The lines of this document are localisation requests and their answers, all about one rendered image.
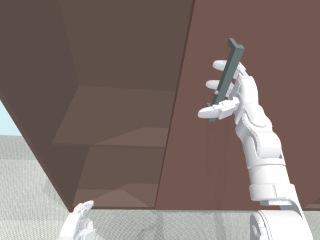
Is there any handle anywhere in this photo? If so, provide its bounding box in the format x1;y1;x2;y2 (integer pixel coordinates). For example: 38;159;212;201
206;38;245;122

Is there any robot right hand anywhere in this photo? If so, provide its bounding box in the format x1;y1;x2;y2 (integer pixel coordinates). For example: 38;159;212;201
197;60;259;120

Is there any right robot forearm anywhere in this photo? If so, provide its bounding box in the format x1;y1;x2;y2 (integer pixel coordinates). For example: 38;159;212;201
234;103;313;240

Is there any right robot upper arm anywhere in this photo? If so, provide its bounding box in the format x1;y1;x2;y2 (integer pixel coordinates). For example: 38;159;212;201
249;210;312;240

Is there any robot left hand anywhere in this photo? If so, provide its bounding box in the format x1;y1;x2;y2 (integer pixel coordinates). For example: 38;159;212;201
57;200;96;240

